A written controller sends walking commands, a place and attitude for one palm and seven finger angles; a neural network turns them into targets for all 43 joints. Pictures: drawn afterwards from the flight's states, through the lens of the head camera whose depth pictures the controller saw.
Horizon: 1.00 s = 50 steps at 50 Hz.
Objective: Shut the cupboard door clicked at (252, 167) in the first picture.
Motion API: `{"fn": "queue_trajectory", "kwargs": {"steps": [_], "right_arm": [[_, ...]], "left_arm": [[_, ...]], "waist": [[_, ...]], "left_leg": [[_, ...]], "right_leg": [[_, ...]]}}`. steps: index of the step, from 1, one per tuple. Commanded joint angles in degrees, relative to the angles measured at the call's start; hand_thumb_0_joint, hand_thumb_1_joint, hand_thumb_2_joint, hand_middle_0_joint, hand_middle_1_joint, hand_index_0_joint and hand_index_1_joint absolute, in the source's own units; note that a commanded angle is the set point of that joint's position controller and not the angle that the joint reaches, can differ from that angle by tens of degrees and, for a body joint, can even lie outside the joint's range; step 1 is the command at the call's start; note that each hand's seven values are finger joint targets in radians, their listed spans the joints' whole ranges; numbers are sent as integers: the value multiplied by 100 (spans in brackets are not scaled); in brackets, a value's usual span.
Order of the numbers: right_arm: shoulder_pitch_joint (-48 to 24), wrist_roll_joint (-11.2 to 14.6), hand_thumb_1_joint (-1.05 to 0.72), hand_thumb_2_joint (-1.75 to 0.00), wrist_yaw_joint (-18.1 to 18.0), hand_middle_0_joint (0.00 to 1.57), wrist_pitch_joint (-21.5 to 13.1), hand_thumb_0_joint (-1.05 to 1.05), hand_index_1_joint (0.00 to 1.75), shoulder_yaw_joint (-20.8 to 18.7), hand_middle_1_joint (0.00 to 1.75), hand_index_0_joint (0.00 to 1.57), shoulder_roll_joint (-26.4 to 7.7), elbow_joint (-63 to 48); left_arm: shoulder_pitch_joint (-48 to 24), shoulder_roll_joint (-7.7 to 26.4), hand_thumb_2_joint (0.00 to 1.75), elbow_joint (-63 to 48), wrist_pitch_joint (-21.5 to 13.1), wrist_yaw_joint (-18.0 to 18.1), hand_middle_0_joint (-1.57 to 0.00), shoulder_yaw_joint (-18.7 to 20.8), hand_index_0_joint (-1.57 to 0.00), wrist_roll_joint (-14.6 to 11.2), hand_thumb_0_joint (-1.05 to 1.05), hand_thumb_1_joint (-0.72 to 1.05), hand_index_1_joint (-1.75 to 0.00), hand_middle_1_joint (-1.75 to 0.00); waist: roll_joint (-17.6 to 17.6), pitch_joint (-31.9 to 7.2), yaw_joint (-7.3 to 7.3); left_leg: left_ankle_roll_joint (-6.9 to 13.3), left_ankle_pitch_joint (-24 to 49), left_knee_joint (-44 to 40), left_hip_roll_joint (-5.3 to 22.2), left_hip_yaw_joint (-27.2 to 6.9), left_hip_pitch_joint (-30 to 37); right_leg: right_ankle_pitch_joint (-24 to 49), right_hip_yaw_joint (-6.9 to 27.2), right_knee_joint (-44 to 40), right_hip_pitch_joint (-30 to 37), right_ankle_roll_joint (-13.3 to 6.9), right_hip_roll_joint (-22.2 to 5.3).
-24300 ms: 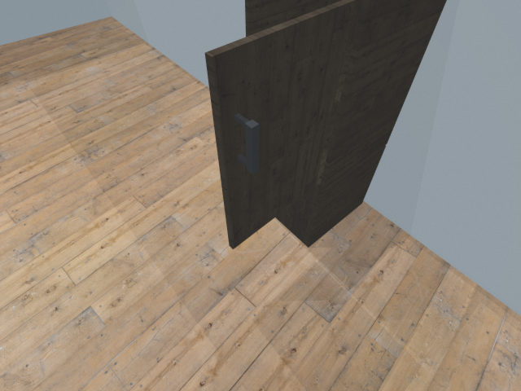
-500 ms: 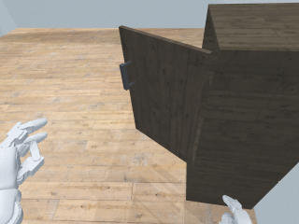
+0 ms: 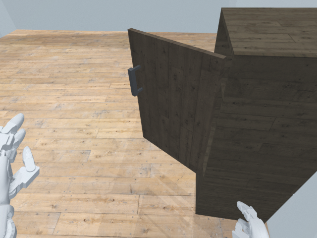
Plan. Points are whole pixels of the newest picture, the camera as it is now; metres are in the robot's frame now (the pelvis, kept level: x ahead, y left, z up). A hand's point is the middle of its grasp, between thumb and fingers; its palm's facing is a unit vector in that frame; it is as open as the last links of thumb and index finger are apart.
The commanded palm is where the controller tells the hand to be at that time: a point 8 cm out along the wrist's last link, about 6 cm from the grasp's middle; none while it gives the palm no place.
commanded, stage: step back with the hand held close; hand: left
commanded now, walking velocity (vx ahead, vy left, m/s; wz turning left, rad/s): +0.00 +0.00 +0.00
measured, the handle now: (136, 80) +0.68 +0.17 +0.05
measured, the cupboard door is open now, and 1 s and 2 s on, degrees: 58 58 58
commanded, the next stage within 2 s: stop stepping back and stand still in 1.42 s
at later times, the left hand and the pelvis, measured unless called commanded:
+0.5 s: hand (11, 180) +0.17 +0.30 +0.16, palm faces +0.41 -0.76 -0.50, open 7.4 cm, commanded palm +0.10 +0.33 +0.17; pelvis -0.04 +0.03 -0.01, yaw -1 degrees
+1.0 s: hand out of the picture +0.08 +0.28 +0.16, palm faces +0.48 -0.77 -0.43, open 7.4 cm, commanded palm +0.01 +0.32 +0.17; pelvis -0.13 +0.02 -0.03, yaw +1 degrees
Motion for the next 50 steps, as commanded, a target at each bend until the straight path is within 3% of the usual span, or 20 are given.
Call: {"fn": "queue_trajectory", "kwargs": {"steps": [1,2,3,4,8,14,15,18,21,24,27,30,36,38,40,43,45,47,49,50], "right_arm": [[-720,12,-90,-90,-4,20,-250,0,30,-225,30,20,-588,-884],[-720,6,-90,-90,-6,20,-244,0,30,-228,30,20,-592,-883],[-687,56,-90,-90,15,20,-98,0,30,-314,30,20,-853,-1082],[-619,40,-90,-90,3,20,-24,0,30,-316,30,20,-776,-997],[-595,43,-90,-90,37,20,128,0,30,-352,30,20,-754,-1045],[-629,67,-90,-90,-80,20,339,0,30,-424,30,20,-810,-1348],[-666,50,-90,-90,-99,20,371,0,30,-429,30,20,-832,-1359],[-561,57,-90,-90,-112,20,469,0,30,-442,30,20,-815,-1467],[-519,50,-90,-90,-101,20,470,0,30,-450,30,20,-829,-1475],[-497,39,-90,-90,-105,20,417,0,30,-446,30,20,-897,-1454],[-490,56,-90,-90,-109,20,340,0,30,-436,30,20,-935,-1466],[-477,59,-90,-90,-128,20,244,0,30,-442,30,20,-984,-1459],[-424,14,-90,-90,-122,20,16,0,30,-404,30,20,-911,-1439],[-376,9,-90,-90,-104,20,-55,0,30,-411,30,20,-895,-1402],[-325,-15,-90,-90,-81,20,-91,0,30,-447,30,20,-889,-1343],[-302,-56,-90,-90,28,20,-67,0,30,-368,30,20,-695,-1178],[-299,-69,-90,-90,65,20,-19,0,30,-372,30,20,-712,-1102],[-283,-25,-90,-90,52,20,10,0,30,-362,30,20,-737,-1163],[-338,34,-90,-90,0,20,-15,0,30,-403,30,20,-852,-1248],[-423,43,-90,-90,-35,20,-59,0,30,-427,30,20,-895,-1292]], "left_arm": [[-412,1009,90,-941,-300,64,-20,707,-20,-37,0,90,-30,-30],[-440,1013,90,-898,-301,66,-20,719,-20,-48,0,90,-30,-30],[-1013,1664,90,-1219,-511,107,-20,1293,-20,-47,0,90,-30,-30],[-378,1265,90,-776,-541,78,-20,988,-20,-47,0,90,-30,-30],[-7,1158,90,-958,-613,133,-20,799,-20,-7,0,90,-30,-30],[303,1586,90,-1823,-631,287,-20,1220,-20,-31,0,90,-30,-30],[386,1766,90,-1856,-613,298,-20,1410,-20,-35,0,90,-30,-30],[545,1649,90,-1842,-602,301,-20,1391,-20,-51,0,90,-30,-30],[665,1560,90,-1708,-614,289,-20,1394,-20,-55,0,90,-30,-30],[573,1419,90,-1492,-651,292,-20,1323,-20,-18,0,90,-30,-30],[247,1330,90,-1410,-719,288,-20,1250,-20,85,0,90,-30,-30],[-82,1408,90,-1378,-808,298,-20,1302,-20,217,0,90,-30,-30],[-663,1358,90,-2058,-1022,310,-20,1220,-20,327,0,90,-30,-30],[-673,1380,90,-2068,-1061,334,-20,1269,-20,338,0,90,-30,-30],[-584,1552,90,-1998,-1104,356,-20,1453,-20,351,0,90,-30,-30],[-423,1495,90,-1937,-1100,405,-20,1325,-20,231,0,90,-30,-30],[-233,1568,90,-1823,-1118,454,-20,1385,-20,187,0,90,-30,-30],[-22,1573,90,-1894,-1158,471,-20,1419,-20,154,0,90,-30,-30],[147,1546,90,-1879,-1214,481,-20,1569,-20,180,0,90,-30,-30],[203,1539,90,-1832,-1240,484,-20,1673,-20,218,0,90,-30,-30]], "waist": [[-123,-43,45],[-143,10,43],[-163,107,-198],[-485,-44,-226],[-611,-639,-277],[-119,-1392,-269],[-37,-1460,-232],[-51,-1348,-269],[22,-1128,-278],[241,-644,-281],[300,-276,-319],[236,-163,-329],[201,-367,-362],[92,-377,-360],[-267,-348,-354],[-898,-222,-402],[-797,-281,-443],[-434,-435,-450],[337,-562,-404],[962,-614,-350]], "left_leg": [[-96,1303,-455,117,-173,-545],[-93,1247,-461,114,-177,-575],[52,556,-174,244,-259,-1089],[73,476,48,205,-317,-1038],[41,636,442,198,-318,-939],[-46,2575,367,475,-529,-1024],[-68,2847,393,511,-584,-1100],[-81,3038,412,630,-617,-1432],[-16,2429,203,762,-745,-1859],[229,654,-278,973,-913,-2937],[402,-1344,-632,1061,-1069,-4050],[527,-2546,-636,1010,-1125,-4724],[568,-2943,-337,904,-1145,-4829],[526,-3061,-32,764,-1001,-4830],[395,-2956,567,484,-842,-4473],[78,-2001,1642,158,-675,-3108],[17,-1530,1546,168,-697,-2495],[126,-1648,830,329,-902,-2661],[424,-2647,-198,879,-1418,-3921],[606,-3039,-819,1324,-1872,-4672]], "right_leg": [[631,140,-274,250,-44,26],[600,130,-278,226,-39,27],[683,753,-484,-179,-91,-270],[654,853,-542,-315,-160,-492],[948,1026,-400,-368,-289,-818],[2644,573,790,132,-113,-495],[2780,559,918,200,-104,-468],[2716,552,1176,200,-68,-394],[2078,538,1304,143,-14,-304],[1174,510,1562,318,81,-109],[904,553,1845,709,118,-23],[785,677,1959,983,141,20],[454,803,2208,889,103,16],[145,1040,2053,720,41,-79],[-415,1606,1318,158,-125,-368],[-1605,2430,18,-1570,-545,-1108],[-1597,2133,-138,-2046,-552,-1132],[-1357,1503,391,-1763,-290,-685],[-844,939,1737,-556,-16,-97],[-289,597,2733,220,103,231]]}}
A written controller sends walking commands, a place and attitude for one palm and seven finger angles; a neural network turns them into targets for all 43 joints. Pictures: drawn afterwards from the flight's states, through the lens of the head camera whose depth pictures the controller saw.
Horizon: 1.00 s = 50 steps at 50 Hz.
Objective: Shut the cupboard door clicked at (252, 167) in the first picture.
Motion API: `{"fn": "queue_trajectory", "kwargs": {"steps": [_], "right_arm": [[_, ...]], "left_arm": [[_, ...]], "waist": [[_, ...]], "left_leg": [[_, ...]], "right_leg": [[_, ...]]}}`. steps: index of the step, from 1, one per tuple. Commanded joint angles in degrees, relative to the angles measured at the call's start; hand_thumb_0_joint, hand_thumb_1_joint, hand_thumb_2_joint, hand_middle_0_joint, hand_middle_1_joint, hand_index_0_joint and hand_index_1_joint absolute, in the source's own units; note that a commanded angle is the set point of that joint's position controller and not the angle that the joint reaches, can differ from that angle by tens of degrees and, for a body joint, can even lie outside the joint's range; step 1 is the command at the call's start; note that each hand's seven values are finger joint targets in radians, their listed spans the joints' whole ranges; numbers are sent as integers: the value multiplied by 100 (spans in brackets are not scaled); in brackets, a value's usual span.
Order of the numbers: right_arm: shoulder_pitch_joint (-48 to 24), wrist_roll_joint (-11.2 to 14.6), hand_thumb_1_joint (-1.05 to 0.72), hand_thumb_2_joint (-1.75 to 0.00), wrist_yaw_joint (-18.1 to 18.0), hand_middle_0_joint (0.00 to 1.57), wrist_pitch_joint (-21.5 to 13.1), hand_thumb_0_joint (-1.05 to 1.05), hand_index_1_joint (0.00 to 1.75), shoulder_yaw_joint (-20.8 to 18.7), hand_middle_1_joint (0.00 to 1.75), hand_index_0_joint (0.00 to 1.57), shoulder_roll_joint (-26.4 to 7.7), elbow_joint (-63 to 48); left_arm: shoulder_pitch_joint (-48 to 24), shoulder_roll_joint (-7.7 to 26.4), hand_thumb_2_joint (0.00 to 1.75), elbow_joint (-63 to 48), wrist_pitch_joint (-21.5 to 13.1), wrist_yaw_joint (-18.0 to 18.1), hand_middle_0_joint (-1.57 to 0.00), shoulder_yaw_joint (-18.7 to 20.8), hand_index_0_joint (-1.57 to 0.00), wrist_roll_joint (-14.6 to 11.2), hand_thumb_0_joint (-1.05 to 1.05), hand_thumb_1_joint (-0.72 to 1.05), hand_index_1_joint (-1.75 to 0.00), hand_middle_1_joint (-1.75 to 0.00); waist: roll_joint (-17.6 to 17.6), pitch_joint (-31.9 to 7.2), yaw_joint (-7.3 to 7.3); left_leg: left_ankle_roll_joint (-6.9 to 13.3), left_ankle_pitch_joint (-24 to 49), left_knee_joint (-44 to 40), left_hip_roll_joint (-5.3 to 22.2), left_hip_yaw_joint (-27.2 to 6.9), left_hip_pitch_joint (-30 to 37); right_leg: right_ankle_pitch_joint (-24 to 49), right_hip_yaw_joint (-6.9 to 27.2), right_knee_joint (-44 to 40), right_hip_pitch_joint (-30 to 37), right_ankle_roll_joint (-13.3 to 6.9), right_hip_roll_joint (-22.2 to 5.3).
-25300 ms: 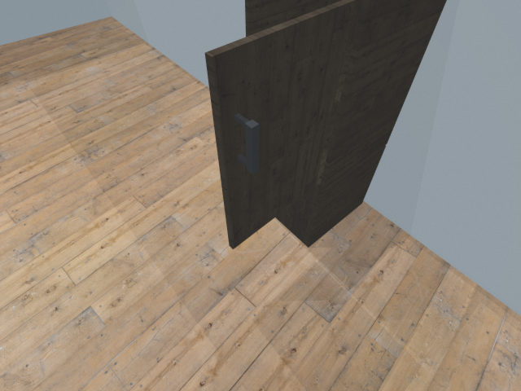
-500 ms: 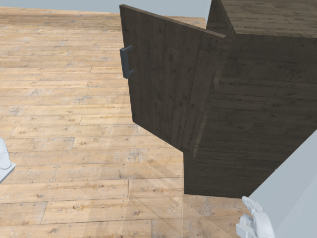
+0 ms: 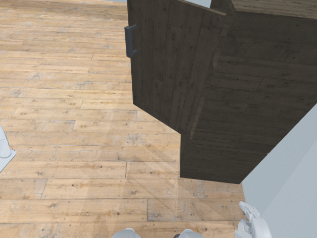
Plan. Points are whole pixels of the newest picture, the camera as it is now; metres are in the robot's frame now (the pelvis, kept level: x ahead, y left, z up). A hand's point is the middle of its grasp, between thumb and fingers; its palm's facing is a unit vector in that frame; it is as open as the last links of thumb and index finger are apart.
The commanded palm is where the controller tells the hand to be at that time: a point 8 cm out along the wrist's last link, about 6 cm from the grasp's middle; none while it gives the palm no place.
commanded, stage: step back with the hand held close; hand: left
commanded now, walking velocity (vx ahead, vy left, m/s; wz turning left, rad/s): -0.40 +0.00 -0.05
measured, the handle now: (132, 41) +0.81 +0.14 +0.08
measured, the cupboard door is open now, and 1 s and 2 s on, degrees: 58 58 58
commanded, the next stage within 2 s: stop stepping back and stand still in 0.42 s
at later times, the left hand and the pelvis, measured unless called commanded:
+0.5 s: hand out of the picture +0.11 +0.26 +0.22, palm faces +0.42 -0.80 -0.43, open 7.4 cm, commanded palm +0.06 +0.30 +0.20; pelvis -0.08 +0.01 +0.01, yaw -2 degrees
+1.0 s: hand out of the picture +0.02 +0.30 +0.21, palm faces +0.37 -0.80 -0.47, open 7.4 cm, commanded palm -0.02 +0.34 +0.20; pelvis -0.19 +0.05 +0.02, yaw -6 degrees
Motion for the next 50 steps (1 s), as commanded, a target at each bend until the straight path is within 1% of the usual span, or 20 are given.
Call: {"fn": "queue_trajectory", "kwargs": {"steps": [1,3,5,8,11,13,18,22,24,26,27,28,29,31,35,40,43,46,48,50], "right_arm": [[-548,-7,-90,-90,-110,20,-395,0,30,-381,30,20,-782,-939],[-475,-38,-90,-90,-94,20,-502,0,30,-464,30,20,-773,-863],[-477,47,-90,-90,-79,20,-580,0,30,-530,30,20,-850,-849],[-457,-72,-90,-90,-37,20,-650,0,30,-351,30,20,-729,-582],[-494,-17,-90,-90,-86,20,-736,0,30,-332,30,20,-546,-319],[-554,68,-90,-90,-145,20,-731,0,30,-422,30,20,-580,-416],[-958,-7,-90,-90,-130,20,-508,0,30,-320,30,20,-526,-674],[-755,-84,-90,-90,-90,20,-290,0,30,-320,30,20,-413,-493],[-619,-97,-90,-90,-96,20,-230,0,30,-232,30,20,-400,-503],[-555,-63,-90,-90,-144,20,-214,0,30,-173,30,20,-546,-550],[-550,-35,-90,-90,-187,20,-289,0,30,-235,30,20,-771,-571],[-578,-29,-90,-90,-214,20,-386,0,30,-297,30,20,-823,-623],[-468,-25,-90,-90,-203,20,-465,0,30,-335,30,20,-752,-609],[-411,-56,-90,-90,-124,20,-594,0,30,-348,30,20,-755,-672],[-448,-29,-90,-90,62,20,-757,0,30,-356,30,20,-576,-812],[-312,-109,-90,-90,18,20,-651,0,30,-238,30,20,-468,-611],[-264,-144,-90,-90,-62,20,-346,0,30,-186,30,20,-412,-495],[-360,-167,-90,-90,-77,20,-101,0,30,-184,30,20,-453,-318],[-304,11,-90,-90,-25,20,-119,0,30,-244,30,20,-441,-346],[-595,71,-90,-90,-34,20,-95,0,30,-257,30,20,-622,-450]], "left_arm": [[125,1142,90,-1009,-340,125,-20,1077,-20,-19,0,90,-30,-30],[115,1300,90,-1286,-386,75,-20,1210,-20,-97,0,90,-30,-30],[670,1110,90,-661,-388,-9,-20,1139,-20,-69,0,90,-30,-30],[261,828,90,-844,-412,-79,-20,682,-20,-151,0,90,-30,-30],[-535,1029,90,-1228,-508,26,-20,338,-20,-158,0,90,-30,-30],[-553,1201,90,-1412,-420,33,-20,362,-20,-179,0,90,-30,-30],[157,1424,90,-1258,-354,-29,-20,781,-20,-260,0,90,-30,-30],[133,1439,90,-828,-255,67,-20,642,-20,-156,0,90,-30,-30],[-12,1280,90,-558,-193,42,-20,516,-20,-99,0,90,-30,-30],[-496,1115,90,-352,-150,2,-20,253,-20,-109,0,90,-30,-30],[-510,1040,90,-259,-167,-1,-20,271,-20,-141,0,90,-30,-30],[-554,1013,90,-284,-194,5,-20,285,-20,-152,0,90,-30,-30],[-576,1085,90,-366,-241,-4,-20,360,-20,-140,0,90,-30,-30],[-143,997,90,-753,-244,-81,-20,402,-20,-172,0,90,-30,-30],[209,1178,90,-2364,-39,-83,-20,432,-20,-231,0,90,-30,-30],[850,1401,90,-2044,384,75,-20,569,-20,-331,0,90,-30,-30],[761,1400,90,-1248,574,60,-20,664,-20,-401,0,90,-30,-30],[175,1675,90,-895,625,69,-20,880,-20,-499,0,90,-30,-30],[213,1220,90,-213,620,36,-20,580,-20,-418,0,90,-30,-30],[-238,1083,90,-66,647,4,-20,324,-20,-316,0,90,-30,-30]], "waist": [[1574,-879,184],[1067,-1204,190],[916,-1021,166],[907,-419,88],[272,-1463,10],[-53,-2140,38],[714,-904,79],[-377,-139,19],[-666,178,-27],[192,665,-106],[1305,614,-16],[1849,294,95],[1377,-63,181],[1664,-960,151],[1424,-1950,255],[1879,-1562,100],[1047,-1130,16],[-651,-594,26],[-1180,-477,35],[-915,490,44]], "left_leg": [[495,-2244,-2969,1768,-2112,-2252],[463,-882,-2580,1882,-1960,-1348],[390,-2079,-2599,1906,-1670,-1537],[169,-845,-2229,1443,-1417,-791],[-294,2060,-1073,826,-446,1592],[-303,2726,-896,689,-226,2395],[-294,-534,-1595,742,-563,1082],[-645,-266,1077,161,-495,1957],[-528,-168,673,261,-688,1375],[-437,159,-1677,538,-1051,870],[-246,23,-2844,1134,-1710,106],[57,-804,-3422,1737,-2542,-511],[180,-1117,-3442,1769,-2479,-235],[31,-2903,-3974,1914,-3016,134],[-644,-1428,-3619,1367,-1743,2124],[-1042,-522,-3558,832,-965,2178],[-980,-477,-2521,469,-308,1448],[-609,116,785,326,-402,1129],[-555,-3,1293,290,-538,-17],[-467,-164,1501,511,-530,-627]], "right_leg": [[-317,21,1746,2749,58,476],[-770,148,1659,2365,21,513],[-1195,219,1147,2495,10,558],[-321,319,-371,1844,-146,352],[2155,1088,-971,920,-209,-492],[2707,883,-857,957,127,-361],[-1477,970,-1507,396,-311,-141],[-2928,1686,-2854,-1899,-1009,-1453],[-1555,1227,-2424,-1440,-846,-1228],[-1319,495,-1489,-851,-291,-295],[-1410,143,-400,36,-85,358],[-1401,71,468,888,-56,653],[-1485,198,747,1086,-93,664],[-1691,311,1495,1285,-27,779],[-1785,-146,839,1068,-69,891],[-1672,-774,-1149,1995,-210,983],[-1564,-398,-2059,2331,-618,366],[-1926,1359,-2816,529,-1567,-1725],[-2273,1144,-2461,1214,-1441,-1499],[-2433,1157,-2554,890,-1320,-1474]]}}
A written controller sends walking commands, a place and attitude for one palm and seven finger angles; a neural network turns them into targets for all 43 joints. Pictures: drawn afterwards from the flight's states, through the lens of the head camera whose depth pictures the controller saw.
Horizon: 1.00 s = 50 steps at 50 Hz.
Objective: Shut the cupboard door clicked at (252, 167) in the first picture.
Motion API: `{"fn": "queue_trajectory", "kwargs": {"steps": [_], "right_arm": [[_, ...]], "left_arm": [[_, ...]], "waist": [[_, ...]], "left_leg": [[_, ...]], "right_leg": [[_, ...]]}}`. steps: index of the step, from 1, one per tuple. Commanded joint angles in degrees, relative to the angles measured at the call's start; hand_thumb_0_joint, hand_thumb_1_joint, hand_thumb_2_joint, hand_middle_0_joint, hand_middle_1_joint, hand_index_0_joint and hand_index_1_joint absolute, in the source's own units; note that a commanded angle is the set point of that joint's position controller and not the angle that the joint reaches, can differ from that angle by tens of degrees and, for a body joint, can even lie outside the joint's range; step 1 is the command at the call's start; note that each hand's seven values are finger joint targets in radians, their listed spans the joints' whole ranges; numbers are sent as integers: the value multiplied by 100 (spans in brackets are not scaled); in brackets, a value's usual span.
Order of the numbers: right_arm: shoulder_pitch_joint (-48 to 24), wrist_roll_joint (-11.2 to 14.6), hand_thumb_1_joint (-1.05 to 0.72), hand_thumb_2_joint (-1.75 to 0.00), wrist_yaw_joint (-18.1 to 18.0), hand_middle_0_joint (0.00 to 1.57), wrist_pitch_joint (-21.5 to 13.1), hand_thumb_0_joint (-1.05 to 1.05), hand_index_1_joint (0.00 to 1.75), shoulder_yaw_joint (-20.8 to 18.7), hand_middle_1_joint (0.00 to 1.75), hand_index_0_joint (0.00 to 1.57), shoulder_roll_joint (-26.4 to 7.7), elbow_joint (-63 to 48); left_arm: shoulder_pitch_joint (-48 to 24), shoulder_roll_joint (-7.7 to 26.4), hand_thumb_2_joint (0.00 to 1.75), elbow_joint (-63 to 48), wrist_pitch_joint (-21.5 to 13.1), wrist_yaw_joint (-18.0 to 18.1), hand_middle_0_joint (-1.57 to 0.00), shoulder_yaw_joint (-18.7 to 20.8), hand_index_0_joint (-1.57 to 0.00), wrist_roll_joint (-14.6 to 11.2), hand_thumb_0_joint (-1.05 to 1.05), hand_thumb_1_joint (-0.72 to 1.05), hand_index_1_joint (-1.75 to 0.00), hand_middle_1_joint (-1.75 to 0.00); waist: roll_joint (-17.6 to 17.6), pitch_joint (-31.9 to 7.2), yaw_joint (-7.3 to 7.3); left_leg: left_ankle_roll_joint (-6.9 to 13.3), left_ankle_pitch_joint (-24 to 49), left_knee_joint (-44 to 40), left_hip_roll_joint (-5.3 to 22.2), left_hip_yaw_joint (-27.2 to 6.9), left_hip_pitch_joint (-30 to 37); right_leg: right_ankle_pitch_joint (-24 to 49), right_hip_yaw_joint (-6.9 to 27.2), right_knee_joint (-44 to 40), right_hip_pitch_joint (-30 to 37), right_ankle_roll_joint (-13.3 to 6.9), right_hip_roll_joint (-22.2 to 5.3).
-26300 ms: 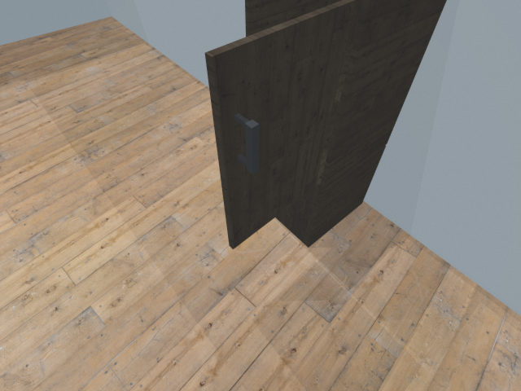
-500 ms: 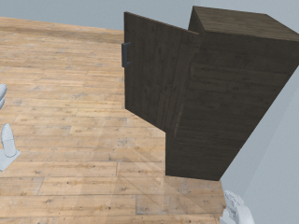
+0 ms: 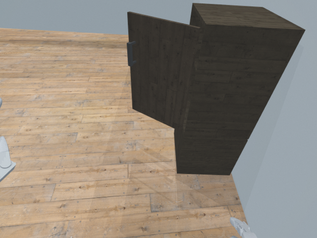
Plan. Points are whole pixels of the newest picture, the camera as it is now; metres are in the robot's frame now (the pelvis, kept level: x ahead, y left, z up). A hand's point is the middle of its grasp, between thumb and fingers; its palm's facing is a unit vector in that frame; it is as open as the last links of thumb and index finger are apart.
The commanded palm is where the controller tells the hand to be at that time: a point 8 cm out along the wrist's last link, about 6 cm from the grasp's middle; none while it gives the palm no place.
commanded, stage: stop stepping back and stand still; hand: left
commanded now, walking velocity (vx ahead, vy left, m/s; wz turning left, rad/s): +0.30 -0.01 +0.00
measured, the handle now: (132, 53) +0.98 +0.19 +0.07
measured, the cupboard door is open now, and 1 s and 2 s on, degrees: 58 58 58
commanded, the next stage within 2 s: let the arm hang, fingers relaxed in 0.98 s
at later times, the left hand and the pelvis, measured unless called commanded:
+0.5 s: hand (5, 160) +0.20 +0.30 +0.18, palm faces +0.45 -0.70 -0.55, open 7.4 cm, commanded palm +0.15 +0.32 +0.19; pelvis +0.01 +0.02 +0.00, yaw +1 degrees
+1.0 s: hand (22, 147) +0.24 +0.30 +0.17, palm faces +0.38 -0.75 -0.54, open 7.4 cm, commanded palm +0.18 +0.33 +0.19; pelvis +0.04 +0.03 +0.01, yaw +0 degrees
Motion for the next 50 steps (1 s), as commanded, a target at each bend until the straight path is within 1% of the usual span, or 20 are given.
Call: {"fn": "queue_trajectory", "kwargs": {"steps": [1,4,7,8,9,11,12,15,19,21,23,24,26,28,30,32,35,37,42,50], "right_arm": [[-853,68,-90,-90,-112,20,-255,0,30,-296,30,20,-899,-907],[-891,8,-90,-90,-175,20,-392,0,30,-231,30,20,-862,-843],[-599,8,-90,-90,-245,20,-628,0,30,-335,30,20,-998,-918],[-475,-7,-90,-90,-250,20,-695,0,30,-411,30,20,-1130,-1019],[-444,-17,-90,-90,-203,20,-745,0,30,-423,30,20,-1092,-1110],[-375,-151,-90,-90,-122,20,-845,0,30,-337,30,20,-813,-978],[-383,-140,-90,-90,-66,20,-850,0,30,-387,30,20,-857,-894],[-416,32,-90,-90,38,20,-822,0,30,-424,30,20,-888,-911],[-443,62,-90,-90,10,20,-593,0,30,-393,30,20,-898,-1047],[-446,61,-90,-90,-24,20,-496,0,30,-380,30,20,-869,-1045],[-383,38,-90,-90,-33,20,-455,0,30,-358,30,20,-815,-973],[-402,70,-90,-90,-18,20,-447,0,30,-380,30,20,-799,-915],[-525,62,-90,-90,-26,20,-465,0,30,-339,30,20,-826,-892],[-563,49,-90,-90,-77,20,-528,0,30,-287,30,20,-789,-840],[-692,52,-90,-90,-174,20,-607,0,30,-316,30,20,-826,-847],[-704,70,-90,-90,-194,20,-644,0,30,-369,30,20,-893,-991],[-662,44,-90,-90,-136,20,-667,0,30,-321,30,20,-818,-1068],[-625,70,-90,-90,-89,20,-652,0,30,-334,30,20,-792,-1122],[-398,142,-90,-90,-17,20,-427,0,30,-402,30,20,-804,-1213],[-544,153,-90,-90,-122,20,-278,0,30,-369,30,20,-860,-1273]], "left_arm": [[-1056,422,90,-20,-187,122,-20,237,-20,149,0,90,-30,-30],[-1893,302,90,-296,-389,169,-20,-179,-20,342,0,90,-30,-30],[-2223,510,90,-1373,-568,257,-20,-98,-20,375,0,90,-30,-30],[-1912,669,90,-1744,-645,294,-20,202,-20,335,0,90,-30,-30],[-1692,781,90,-2131,-779,333,-20,452,-20,316,0,90,-30,-30],[-1121,1046,90,-2197,-885,252,-20,795,-20,229,0,90,-30,-30],[-1003,1043,90,-2157,-856,238,-20,911,-20,211,0,90,-30,-30],[106,785,90,-1735,-757,240,-20,1108,-20,86,0,90,-30,-30],[541,525,90,-802,-645,186,-20,1015,-20,88,0,90,-30,-30],[300,396,90,-478,-561,182,-20,824,-20,113,0,90,-30,-30],[10,441,90,-160,-487,204,-20,695,-20,141,0,90,-30,-30],[-128,321,90,-116,-425,211,-20,494,-20,157,0,90,-30,-30],[-577,285,90,-207,-456,249,-20,321,-20,234,0,90,-30,-30],[-1114,323,90,-406,-552,258,-20,218,-20,308,0,90,-30,-30],[-1536,509,90,-896,-641,276,-20,254,-20,347,0,90,-30,-30],[-1441,508,90,-1326,-714,278,-20,269,-20,346,0,90,-30,-30],[-926,736,90,-1715,-778,271,-20,623,-20,352,0,90,-30,-30],[-572,584,90,-1633,-838,266,-20,636,-20,309,0,90,-30,-30],[463,472,90,-937,-734,243,-20,845,-20,139,0,90,-30,-30],[173,508,90,-769,-556,177,-20,638,-20,115,0,90,-30,-30]], "waist": [[-775,1652,-53],[-266,1930,-11],[774,1275,-125],[1741,780,-116],[2509,305,-28],[1675,-6,-52],[1012,-10,-19],[1131,-420,26],[1068,-8,-60],[325,302,-106],[-964,464,-94],[-1416,554,-54],[-1334,584,-66],[-1063,390,-101],[-307,176,-66],[605,-58,53],[1386,-74,69],[1149,-86,53],[229,-773,-71],[110,-510,-50]], "left_leg": [[131,-586,937,497,-270,-404],[262,-566,-168,457,216,452],[381,-203,-1530,256,208,1960],[668,313,-2008,813,-848,2562],[1008,1567,-2179,1619,-2053,3208],[1203,1624,-2705,2080,-2834,2679],[1209,1437,-2724,2067,-2549,2234],[754,1023,-2359,1485,-849,2038],[464,-1846,-2499,1183,-266,252],[346,-1929,-1750,826,-85,110],[221,-1143,-472,356,51,257],[181,-820,56,281,-30,310],[182,-759,-16,324,-181,289],[235,-201,-1024,297,-92,892],[303,971,-1734,343,-181,1642],[457,2067,-1848,824,-614,2066],[434,2429,-1924,825,-682,1748],[350,2135,-1872,743,-543,1433],[163,2899,-1287,565,-110,1573],[235,2506,-1588,663,-192,1614]], "right_leg": [[-1057,1474,-1568,-1802,-775,-1989],[-730,1179,-1355,-2054,-677,-1817],[393,597,297,-2072,-378,-1278],[713,188,1542,-2295,-20,-761],[-152,-93,2340,-2711,244,-332],[-1102,461,3158,-2444,324,-419],[-972,504,2890,-2147,383,-477],[-184,-43,1406,-1252,426,-347],[198,-250,477,59,356,-310],[-212,515,-137,-305,84,-697],[-894,2174,-1104,-1057,-363,-1673],[-763,2473,-1317,-1228,-519,-1968],[703,2007,-988,-943,-611,-2012],[1791,1144,-376,-755,-301,-1679],[2211,649,162,-827,68,-1273],[2005,430,426,-913,351,-846],[2057,225,421,-615,366,-670],[2172,275,238,-288,323,-677],[4274,529,353,240,222,-1001],[3711,410,217,-158,374,-917]]}}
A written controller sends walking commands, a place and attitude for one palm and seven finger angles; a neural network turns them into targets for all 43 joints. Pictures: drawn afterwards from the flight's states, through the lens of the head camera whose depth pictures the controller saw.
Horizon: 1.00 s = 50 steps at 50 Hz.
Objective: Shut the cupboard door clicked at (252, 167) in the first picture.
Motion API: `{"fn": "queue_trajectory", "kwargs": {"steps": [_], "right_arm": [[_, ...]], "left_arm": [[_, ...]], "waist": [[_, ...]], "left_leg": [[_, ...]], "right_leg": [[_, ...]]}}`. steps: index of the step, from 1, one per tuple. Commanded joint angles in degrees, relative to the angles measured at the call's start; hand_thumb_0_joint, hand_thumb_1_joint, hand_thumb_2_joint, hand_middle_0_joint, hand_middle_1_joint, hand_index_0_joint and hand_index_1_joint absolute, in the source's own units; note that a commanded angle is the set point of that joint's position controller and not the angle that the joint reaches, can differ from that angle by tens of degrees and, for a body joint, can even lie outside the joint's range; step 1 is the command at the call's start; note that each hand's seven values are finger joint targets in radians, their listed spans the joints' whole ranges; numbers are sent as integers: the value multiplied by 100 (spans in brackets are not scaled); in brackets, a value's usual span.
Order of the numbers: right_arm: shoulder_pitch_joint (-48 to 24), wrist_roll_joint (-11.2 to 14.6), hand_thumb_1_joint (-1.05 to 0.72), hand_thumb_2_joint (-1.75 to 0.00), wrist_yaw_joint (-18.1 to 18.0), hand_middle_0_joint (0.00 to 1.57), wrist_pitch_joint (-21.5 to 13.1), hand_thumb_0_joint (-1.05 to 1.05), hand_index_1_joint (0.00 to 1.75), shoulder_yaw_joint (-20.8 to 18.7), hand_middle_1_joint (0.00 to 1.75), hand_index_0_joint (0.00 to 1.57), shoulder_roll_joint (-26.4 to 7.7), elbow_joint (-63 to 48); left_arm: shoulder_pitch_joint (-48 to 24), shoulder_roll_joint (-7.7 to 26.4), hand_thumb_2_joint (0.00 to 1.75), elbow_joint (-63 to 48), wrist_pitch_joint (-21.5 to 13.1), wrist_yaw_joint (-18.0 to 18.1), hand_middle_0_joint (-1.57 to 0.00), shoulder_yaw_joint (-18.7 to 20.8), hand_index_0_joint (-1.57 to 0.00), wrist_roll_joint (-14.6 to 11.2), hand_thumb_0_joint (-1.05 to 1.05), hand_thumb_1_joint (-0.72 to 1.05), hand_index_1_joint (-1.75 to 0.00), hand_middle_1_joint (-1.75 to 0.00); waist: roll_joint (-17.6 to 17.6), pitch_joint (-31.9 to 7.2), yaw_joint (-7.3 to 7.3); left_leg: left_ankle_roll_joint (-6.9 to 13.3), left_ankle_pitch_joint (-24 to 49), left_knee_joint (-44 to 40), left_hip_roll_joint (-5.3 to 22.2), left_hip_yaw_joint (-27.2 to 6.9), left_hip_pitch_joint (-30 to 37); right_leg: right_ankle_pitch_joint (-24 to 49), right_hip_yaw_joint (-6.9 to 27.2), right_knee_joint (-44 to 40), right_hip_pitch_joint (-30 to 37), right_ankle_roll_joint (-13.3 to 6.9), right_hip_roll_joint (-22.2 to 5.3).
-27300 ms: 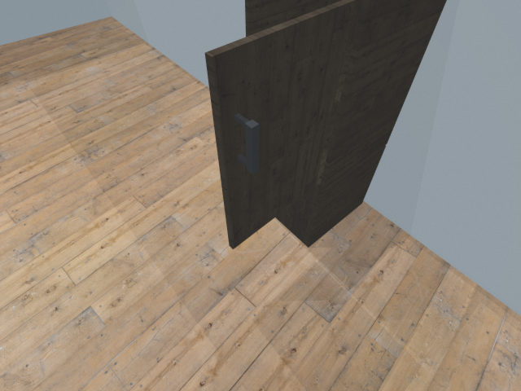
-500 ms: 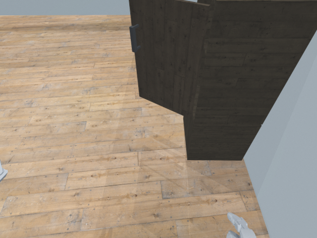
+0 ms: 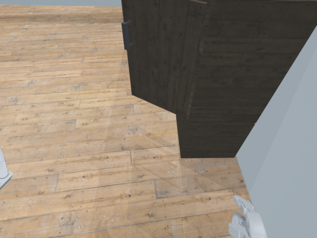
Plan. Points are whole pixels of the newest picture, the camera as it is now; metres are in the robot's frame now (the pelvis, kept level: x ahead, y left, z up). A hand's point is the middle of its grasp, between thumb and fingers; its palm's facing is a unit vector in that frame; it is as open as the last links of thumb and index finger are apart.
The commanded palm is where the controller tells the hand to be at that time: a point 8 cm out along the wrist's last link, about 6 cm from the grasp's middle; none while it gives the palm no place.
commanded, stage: let the arm hang, fingers relaxed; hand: left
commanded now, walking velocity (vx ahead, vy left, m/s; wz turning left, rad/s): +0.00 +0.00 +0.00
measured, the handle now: (128, 35) +0.94 +0.16 +0.06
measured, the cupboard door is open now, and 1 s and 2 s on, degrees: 58 58 58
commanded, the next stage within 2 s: look to check the result in 1.18 s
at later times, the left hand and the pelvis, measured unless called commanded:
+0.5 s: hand out of the picture -0.04 +0.20 -0.18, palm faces +0.06 -0.98 -0.19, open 7.0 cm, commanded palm none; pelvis -0.06 +0.01 +0.00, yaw +3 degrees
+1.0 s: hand out of the picture -0.02 +0.20 -0.17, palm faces +0.05 -0.97 -0.22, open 7.4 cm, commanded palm none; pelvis -0.05 +0.01 +0.01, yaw +2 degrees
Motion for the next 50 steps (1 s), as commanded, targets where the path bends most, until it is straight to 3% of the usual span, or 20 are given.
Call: {"fn": "queue_trajectory", "kwargs": {"steps": [1,3,4,5,6,8,10,12,13,14,16,20,22,24,27,30,34,37,42,50], "right_arm": [[-236,-24,-90,-90,-96,20,-262,0,30,-250,30,20,-716,-736],[-263,-42,-90,-90,-123,20,-300,0,30,-236,30,20,-728,-742],[-852,57,-90,-90,446,20,-699,0,30,-396,30,20,-1753,90],[-397,-88,-90,-90,481,20,-508,0,30,-492,30,20,-1570,372],[-276,-120,-90,-90,456,20,-353,0,30,-462,30,20,-1563,347],[-240,-191,-90,-90,465,20,-155,0,30,-305,30,20,-1387,448],[-219,-248,-90,-90,464,20,-26,0,30,-227,30,20,-1284,556],[-4,-291,-90,-90,466,20,133,0,30,-172,30,20,-1100,730],[107,-314,-90,-90,467,20,214,0,30,-157,30,20,-1022,874],[236,-335,-90,-90,460,20,277,0,30,-155,30,20,-964,1019],[457,-343,-90,-90,451,20,323,0,30,-146,30,20,-857,1244],[337,-359,-90,-90,385,20,252,0,30,-172,30,20,-945,1548],[353,-338,-90,-90,341,20,248,0,30,-219,30,20,-960,1723],[483,-308,-90,-90,310,20,239,0,30,-257,30,20,-935,1887],[660,-271,-90,-90,293,20,224,0,30,-300,30,20,-907,2100],[833,-247,-90,-90,296,20,228,0,30,-319,30,20,-897,2283],[1018,-258,-90,-90,305,20,268,0,30,-306,30,20,-735,2535],[1038,-260,-90,-90,310,20,273,0,30,-284,30,20,-663,2667],[750,-264,-90,-90,305,20,236,0,30,-259,30,20,-708,2758],[553,-243,-90,-90,297,20,163,0,30,-222,30,20,-726,2811]], "left_arm": [[-235,690,90,-1029,-173,103,-20,486,-20,-5,0,90,-30,-30],[-514,676,90,-1180,-169,120,-20,385,-20,35,0,90,-30,-30],[-1097,-287,90,2853,633,-683,-20,-2134,-20,332,0,90,-30,-30],[-1156,-427,90,3187,1026,-854,-20,-2008,-20,393,0,90,-30,-30],[-1124,-470,90,3225,1171,-897,-20,-2009,-20,419,0,90,-30,-30],[-1453,-500,90,3841,1152,-962,-20,-2061,-20,455,0,90,-30,-30],[-1670,-424,90,4506,1119,-974,-20,-2141,-20,484,0,90,-30,-30],[-1893,-452,90,5176,1133,-942,-20,-2213,-20,492,0,90,-30,-30],[-2012,-467,90,5513,1162,-922,-20,-2248,-20,486,0,90,-30,-30],[-2151,-457,90,5784,1190,-899,-20,-2276,-20,481,0,90,-30,-30],[-2302,-516,90,6234,1231,-868,-20,-2325,-20,464,0,90,-30,-30],[-1719,-772,90,7163,1214,-845,-20,-2259,-20,462,0,90,-30,-30],[-1507,-812,90,7570,1206,-867,-20,-2256,-20,455,0,90,-30,-30],[-1473,-819,90,7860,1167,-885,-20,-2260,-20,448,0,90,-30,-30],[-1552,-804,90,8181,1112,-886,-20,-2286,-20,438,0,90,-30,-30],[-1641,-704,90,8415,1067,-872,-20,-2275,-20,441,0,90,-30,-30],[-1784,-699,90,8613,1059,-852,-20,-2290,-20,430,0,90,-30,-30],[-1881,-694,90,8697,1064,-842,-20,-2295,-20,426,0,90,-30,-30],[-1852,-708,90,8848,1081,-839,-20,-2311,-20,432,0,90,-30,-30],[-1933,-729,90,8917,1018,-833,-20,-2330,-20,417,0,90,-30,-30]], "waist": [[146,-888,122],[281,-790,148],[407,144,47],[416,-233,132],[518,-90,144],[199,26,232],[-764,80,245],[-1341,168,131],[-1372,224,80],[-1337,214,19],[-672,185,-40],[1272,189,272],[1676,19,365],[1407,-67,363],[588,52,317],[-68,293,252],[-629,502,129],[-548,538,83],[-70,760,193],[69,434,241]], "left_leg": [[30,2460,-304,386,-434,285],[57,2079,-433,382,-476,217],[80,2475,191,412,-523,-75],[52,2227,-14,500,-496,116],[121,1564,-138,558,-607,-64],[299,559,-453,602,-899,-620],[267,90,-434,430,-961,-547],[211,-195,-142,126,-855,-170],[166,-327,67,-7,-714,61],[125,-297,269,-93,-590,300],[108,-267,209,-53,-589,420],[270,-1060,-1357,425,-1385,-676],[307,-1468,-1715,494,-1509,-757],[305,-1382,-1731,485,-1442,-577],[273,-1039,-1586,443,-1277,-393],[238,-721,-1328,307,-1066,-240],[194,-305,-889,177,-746,309],[180,-107,-793,170,-701,517],[192,-353,-1254,292,-863,146],[137,294,-1319,312,-826,325]], "right_leg": [[3071,421,-4,692,15,-485],[2547,414,-81,647,29,-429],[2403,65,434,-302,-67,-797],[1486,372,123,-425,-118,-704],[823,302,63,-458,-93,-639],[-57,215,194,-402,-96,-505],[-358,447,-147,-419,-181,-578],[-944,793,-619,-943,-358,-869],[-1227,905,-831,-1252,-433,-996],[-1351,933,-938,-1449,-496,-1059],[-1395,828,-820,-1506,-490,-1006],[-433,315,-111,-83,-156,-350],[-161,209,32,278,-140,-254],[1,222,-115,349,-159,-257],[80,353,-476,340,-193,-357],[-246,576,-843,65,-267,-522],[-964,771,-1264,-677,-331,-741],[-1054,792,-1297,-914,-343,-760],[-659,675,-1117,-589,-230,-615],[153,617,-1059,-58,-198,-620]]}}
